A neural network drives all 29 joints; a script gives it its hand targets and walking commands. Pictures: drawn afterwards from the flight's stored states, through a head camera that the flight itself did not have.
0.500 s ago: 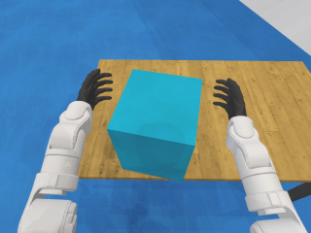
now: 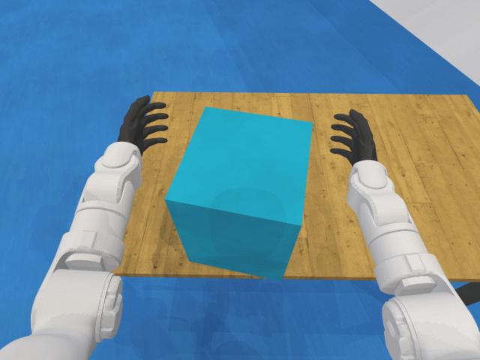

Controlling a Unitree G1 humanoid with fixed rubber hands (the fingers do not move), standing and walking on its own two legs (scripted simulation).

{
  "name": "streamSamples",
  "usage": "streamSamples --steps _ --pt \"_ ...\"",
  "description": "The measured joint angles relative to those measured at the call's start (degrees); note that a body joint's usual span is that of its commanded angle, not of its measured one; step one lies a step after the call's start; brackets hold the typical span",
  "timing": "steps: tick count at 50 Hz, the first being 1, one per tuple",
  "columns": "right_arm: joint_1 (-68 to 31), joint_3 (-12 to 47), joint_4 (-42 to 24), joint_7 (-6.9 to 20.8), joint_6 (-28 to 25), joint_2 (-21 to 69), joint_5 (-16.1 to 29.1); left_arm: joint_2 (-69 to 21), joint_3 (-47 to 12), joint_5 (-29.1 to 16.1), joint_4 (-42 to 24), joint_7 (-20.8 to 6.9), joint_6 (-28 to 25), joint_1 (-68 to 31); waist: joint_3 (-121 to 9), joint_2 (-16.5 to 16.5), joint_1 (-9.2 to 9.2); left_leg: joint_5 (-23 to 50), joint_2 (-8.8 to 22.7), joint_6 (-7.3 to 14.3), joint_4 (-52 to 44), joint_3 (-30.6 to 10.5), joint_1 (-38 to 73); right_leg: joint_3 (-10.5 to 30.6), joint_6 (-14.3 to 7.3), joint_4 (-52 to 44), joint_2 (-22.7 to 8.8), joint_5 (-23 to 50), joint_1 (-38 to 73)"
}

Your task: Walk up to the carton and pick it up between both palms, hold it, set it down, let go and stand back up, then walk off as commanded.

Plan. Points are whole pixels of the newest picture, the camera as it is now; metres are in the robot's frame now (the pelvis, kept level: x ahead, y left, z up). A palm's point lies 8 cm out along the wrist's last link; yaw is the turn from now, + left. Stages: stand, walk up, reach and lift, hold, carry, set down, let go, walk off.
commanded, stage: reach and lift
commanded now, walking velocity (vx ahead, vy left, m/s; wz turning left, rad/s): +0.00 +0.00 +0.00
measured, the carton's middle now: (245, 198) +0.40 +0.03 -0.02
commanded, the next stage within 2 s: none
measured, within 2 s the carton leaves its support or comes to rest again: neither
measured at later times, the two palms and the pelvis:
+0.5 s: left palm (151, 181) +0.40 +0.21 +0.03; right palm (332, 191) +0.40 -0.13 +0.02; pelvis +0.01 +0.03 -0.01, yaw +0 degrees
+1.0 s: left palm (164, 192) +0.39 +0.19 +0.01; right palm (328, 195) +0.40 -0.12 +0.00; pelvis +0.02 +0.05 -0.02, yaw +0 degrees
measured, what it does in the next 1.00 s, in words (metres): stands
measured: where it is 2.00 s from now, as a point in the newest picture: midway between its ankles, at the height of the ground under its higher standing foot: outside the picture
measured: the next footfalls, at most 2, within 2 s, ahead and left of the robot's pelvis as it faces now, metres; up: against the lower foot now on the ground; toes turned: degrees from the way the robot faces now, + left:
none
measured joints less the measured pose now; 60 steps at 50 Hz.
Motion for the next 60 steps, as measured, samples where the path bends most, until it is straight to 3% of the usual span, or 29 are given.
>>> streamSamples --steps 8,14,21,28,33,42,60 --pt "5.0 0.0 5.7 0.0 -8.5 0.5 0.0 -3.7 0.0 0.0 10.3 0.0 -14.5 5.6 0.0 0.6 0.00 -0.5 0.0 0.0 0.8 0.0 -0.4 0.0 0.0 0.0 0.0 -0.1 0.0" --pt "3.6 0.0 13.0 1.3 -13.9 1.2 0.0 -7.2 0.0 0.0 20.3 1.4 -25.3 4.0 -1.6 1.9 0.01 -2.0 0.0 0.5 4.2 0.0 -3.7 0.0 0.5 1.0 0.0 -0.4 -2.2" --pt "0.2 0.0 23.1 2.5 -20.3 2.4 0.0 -8.8 0.0 -0.2 30.7 3.0 -32.5 -1.0 -5.3 2.3 0.01 -4.5 0.0 1.1 9.4 -0.1 -10.0 0.0 1.1 3.9 0.0 -1.8 -7.4" --pt "-0.5 -0.1 30.0 2.8 -28.1 2.2 0.0 -11.7 0.0 -0.2 31.5 4.0 -34.4 1.3 -6.0 3.9 0.01 -7.1 0.0 1.6 12.9 -0.1 -11.8 0.0 1.2 4.9 0.0 -3.0 -8.0" --pt "-0.3 -0.1 31.8 3.0 -31.0 1.6 0.0 -13.4 0.0 -0.2 28.4 5.2 -34.5 4.7 -6.0 5.0 0.01 -8.1 0.0 1.8 14.1 -0.1 -12.3 0.0 1.2 4.9 0.0 -3.3 -8.0" --pt "0.0 -0.2 31.9 3.1 -31.8 1.5 0.0 -15.6 0.0 -0.1 26.2 6.3 -35.7 6.4 -6.0 5.3 0.00 -8.4 0.0 2.0 14.6 -0.1 -12.6 0.0 1.3 4.9 0.0 -3.6 -8.0" --pt "0.0 -7.4 31.9 3.2 -31.8 4.2 -1.7 -16.9 0.4 6.1 26.1 6.8 -37.3 5.6 -6.0 4.9 0.00 -8.5 0.1 2.6 14.6 -0.1 -12.7 0.0 2.0 4.9 0.0 -3.5 -8.1"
